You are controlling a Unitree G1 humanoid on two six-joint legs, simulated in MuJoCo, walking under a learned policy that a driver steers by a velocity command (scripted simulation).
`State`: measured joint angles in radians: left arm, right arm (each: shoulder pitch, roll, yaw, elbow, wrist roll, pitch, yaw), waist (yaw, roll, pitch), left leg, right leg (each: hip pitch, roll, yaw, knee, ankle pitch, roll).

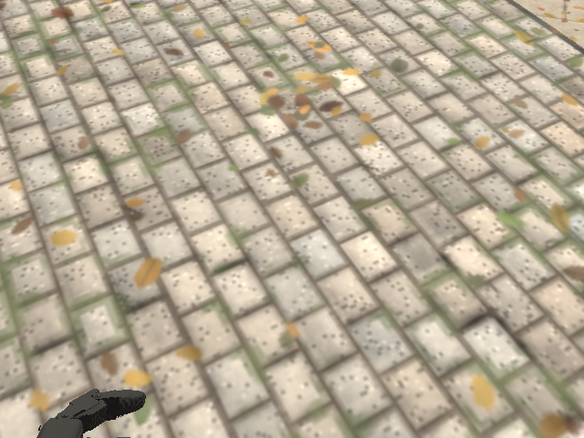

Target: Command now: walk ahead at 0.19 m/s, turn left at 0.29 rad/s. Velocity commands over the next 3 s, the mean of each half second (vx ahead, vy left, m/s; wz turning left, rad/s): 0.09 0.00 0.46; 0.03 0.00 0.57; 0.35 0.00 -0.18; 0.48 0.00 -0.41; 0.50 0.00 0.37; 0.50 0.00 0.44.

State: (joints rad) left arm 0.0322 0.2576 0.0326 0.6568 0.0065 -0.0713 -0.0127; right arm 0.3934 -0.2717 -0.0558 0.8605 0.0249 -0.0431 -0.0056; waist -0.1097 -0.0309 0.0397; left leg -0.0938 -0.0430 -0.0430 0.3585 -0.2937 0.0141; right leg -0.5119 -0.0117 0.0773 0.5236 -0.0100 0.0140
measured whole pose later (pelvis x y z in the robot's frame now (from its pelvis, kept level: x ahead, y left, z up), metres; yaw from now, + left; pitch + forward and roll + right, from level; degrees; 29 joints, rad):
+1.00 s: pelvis +0.09 +0.00 +0.00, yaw +35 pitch +2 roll +0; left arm 0.14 0.29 0.08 0.78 0.01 -0.02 0.01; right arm 0.18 -0.34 -0.08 0.62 0.01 0.05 -0.03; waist 0.00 0.05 0.02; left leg -0.45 -0.11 -0.16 0.87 -0.45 0.00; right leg -0.25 0.03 0.04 0.46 -0.25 -0.02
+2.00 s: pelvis +0.46 +0.13 +0.00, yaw +11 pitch +1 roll -1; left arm 0.27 0.27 0.05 0.74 0.00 -0.07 -0.03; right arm 0.19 -0.31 -0.05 0.71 0.01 -0.08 -0.01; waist 0.03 0.04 0.05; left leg -0.68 0.14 -0.05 1.03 -0.17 -0.03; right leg -0.17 0.11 0.00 0.32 -0.17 -0.11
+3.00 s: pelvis +1.02 +0.34 +0.01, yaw +40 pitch +1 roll -1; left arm 0.35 0.27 0.05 0.79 0.00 -0.09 -0.01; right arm 0.22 -0.30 -0.05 0.65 0.01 -0.04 0.00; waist 0.06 0.05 0.01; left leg -0.58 0.05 -0.05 0.99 -0.29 0.00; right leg -0.18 0.04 -0.01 0.35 -0.19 -0.04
